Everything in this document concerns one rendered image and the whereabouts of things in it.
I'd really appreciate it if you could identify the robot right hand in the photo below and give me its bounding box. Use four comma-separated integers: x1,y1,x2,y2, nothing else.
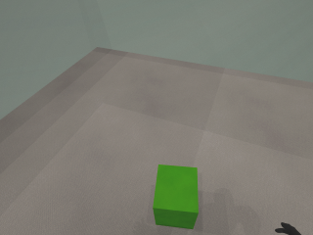
275,222,301,235

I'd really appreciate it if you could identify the carton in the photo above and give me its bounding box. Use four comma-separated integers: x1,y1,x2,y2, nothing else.
153,164,199,229

